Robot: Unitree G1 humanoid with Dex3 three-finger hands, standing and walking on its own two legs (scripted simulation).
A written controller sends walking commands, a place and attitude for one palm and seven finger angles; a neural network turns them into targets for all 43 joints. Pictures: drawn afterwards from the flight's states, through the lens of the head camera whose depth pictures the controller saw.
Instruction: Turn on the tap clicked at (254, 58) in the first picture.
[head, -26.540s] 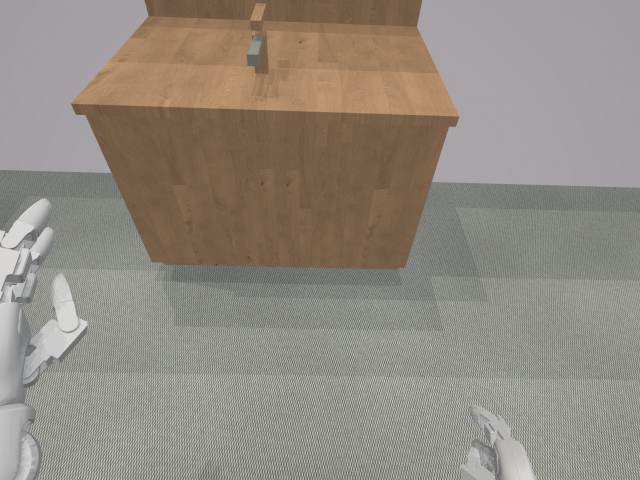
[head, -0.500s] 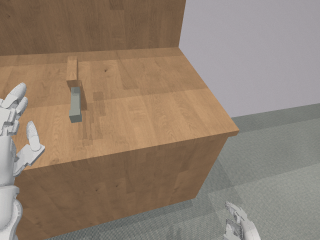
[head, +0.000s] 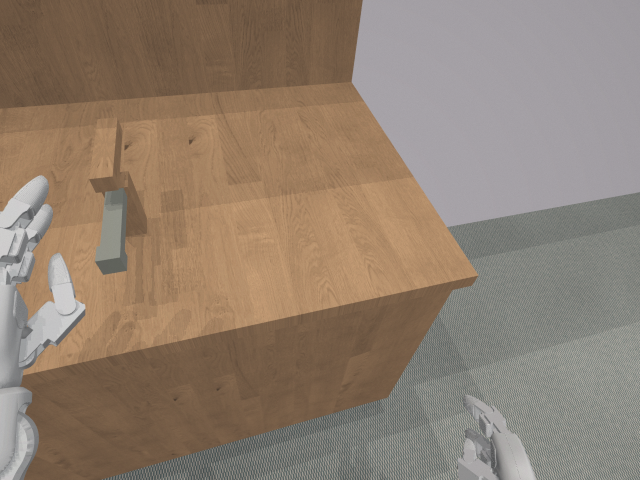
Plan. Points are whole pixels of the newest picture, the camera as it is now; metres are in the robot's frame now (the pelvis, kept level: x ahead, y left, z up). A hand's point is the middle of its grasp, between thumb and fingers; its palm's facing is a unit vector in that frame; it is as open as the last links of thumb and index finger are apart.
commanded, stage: come to a stop and stand still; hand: left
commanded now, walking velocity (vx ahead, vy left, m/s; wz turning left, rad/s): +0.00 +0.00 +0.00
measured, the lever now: (111, 258) +0.34 +0.30 +0.07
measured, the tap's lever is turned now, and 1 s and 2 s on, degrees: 0 0 0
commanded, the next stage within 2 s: look again from close up in 0.32 s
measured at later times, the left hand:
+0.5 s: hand (93, 297) +0.23 +0.24 +0.16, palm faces +0.40 -0.85 -0.35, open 7.5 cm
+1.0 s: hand (83, 302) +0.23 +0.25 +0.16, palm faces +0.37 -0.86 -0.35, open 7.5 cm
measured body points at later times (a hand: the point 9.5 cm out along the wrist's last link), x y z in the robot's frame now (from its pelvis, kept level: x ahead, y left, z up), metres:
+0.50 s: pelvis +0.02 -0.01 +0.00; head +0.04 +0.01 +0.45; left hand +0.21 +0.28 +0.18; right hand +0.20 -0.23 -0.07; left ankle +0.00 +0.07 -0.74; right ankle +0.04 -0.11 -0.74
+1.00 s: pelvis +0.00 -0.01 -0.01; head -0.01 -0.02 +0.44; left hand +0.20 +0.29 +0.18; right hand +0.20 -0.22 -0.09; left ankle +0.00 +0.07 -0.74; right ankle +0.04 -0.11 -0.74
